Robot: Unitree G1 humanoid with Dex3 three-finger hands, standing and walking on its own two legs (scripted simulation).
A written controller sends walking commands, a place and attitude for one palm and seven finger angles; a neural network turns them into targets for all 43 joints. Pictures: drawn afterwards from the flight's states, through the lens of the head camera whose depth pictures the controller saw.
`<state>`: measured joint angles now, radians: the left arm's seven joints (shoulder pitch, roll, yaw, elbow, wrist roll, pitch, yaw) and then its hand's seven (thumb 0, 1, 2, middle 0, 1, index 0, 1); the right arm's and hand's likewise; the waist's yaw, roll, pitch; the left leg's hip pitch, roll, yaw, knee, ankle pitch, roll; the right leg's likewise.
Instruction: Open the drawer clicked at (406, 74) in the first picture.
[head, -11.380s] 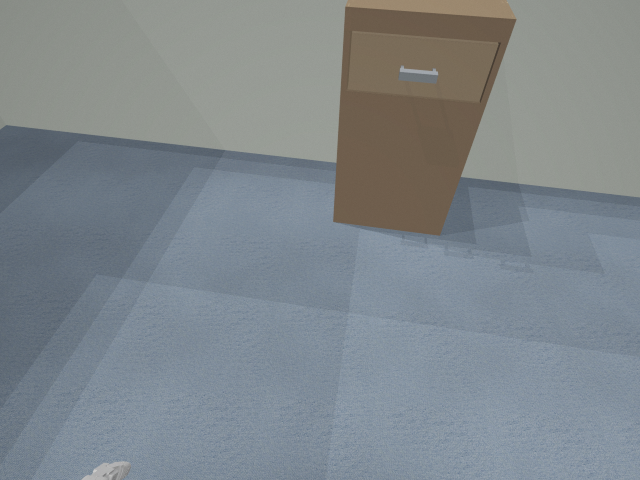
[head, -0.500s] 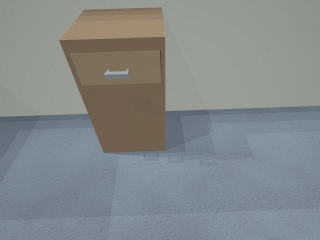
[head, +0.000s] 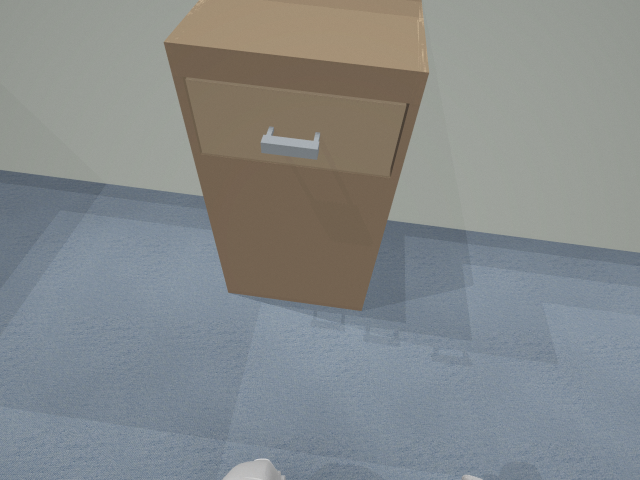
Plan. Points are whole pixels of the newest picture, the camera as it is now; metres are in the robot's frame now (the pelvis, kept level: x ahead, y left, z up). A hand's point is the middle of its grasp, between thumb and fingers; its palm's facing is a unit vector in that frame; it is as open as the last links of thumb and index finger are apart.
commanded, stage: take the last steps up to it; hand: left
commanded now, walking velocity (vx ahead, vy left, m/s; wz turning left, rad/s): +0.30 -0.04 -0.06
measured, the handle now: (292, 140) +0.72 +0.15 -0.03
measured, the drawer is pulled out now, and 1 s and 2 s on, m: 0.00 0.00 0.00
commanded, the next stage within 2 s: come to a stop and stand still in 0.40 s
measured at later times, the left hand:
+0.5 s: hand (243, 358) +0.30 +0.16 -0.14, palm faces -0.09 -0.98 -0.20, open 7.4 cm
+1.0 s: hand (222, 395) +0.24 +0.18 -0.14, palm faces +0.05 -0.96 -0.27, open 7.3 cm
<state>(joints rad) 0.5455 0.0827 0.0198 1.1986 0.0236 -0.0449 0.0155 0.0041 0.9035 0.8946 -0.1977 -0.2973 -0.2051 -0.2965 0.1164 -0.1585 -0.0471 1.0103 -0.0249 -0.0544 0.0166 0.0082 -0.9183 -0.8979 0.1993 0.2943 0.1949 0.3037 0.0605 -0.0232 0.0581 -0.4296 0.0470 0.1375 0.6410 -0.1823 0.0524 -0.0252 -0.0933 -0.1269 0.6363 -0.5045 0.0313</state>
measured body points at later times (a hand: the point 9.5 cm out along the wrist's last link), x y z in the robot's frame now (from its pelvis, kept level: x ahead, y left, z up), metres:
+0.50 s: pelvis +0.17 -0.01 +0.02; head +0.18 -0.02 +0.47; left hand +0.31 +0.21 -0.12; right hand +0.07 -0.21 -0.14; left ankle +0.08 +0.09 -0.72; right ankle +0.27 -0.14 -0.69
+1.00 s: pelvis +0.18 -0.03 +0.02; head +0.20 -0.04 +0.47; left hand +0.24 +0.23 -0.12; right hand +0.25 -0.27 -0.13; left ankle +0.14 +0.12 -0.68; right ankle +0.28 -0.13 -0.72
